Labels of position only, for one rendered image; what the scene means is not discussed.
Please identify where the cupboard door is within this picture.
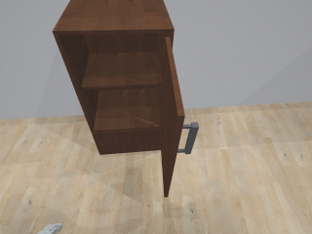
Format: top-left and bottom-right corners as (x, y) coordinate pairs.
(159, 37), (185, 198)

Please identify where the handle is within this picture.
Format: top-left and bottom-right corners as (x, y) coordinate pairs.
(177, 122), (199, 154)

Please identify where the robot left hand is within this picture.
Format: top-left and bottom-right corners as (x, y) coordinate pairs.
(38, 223), (62, 234)

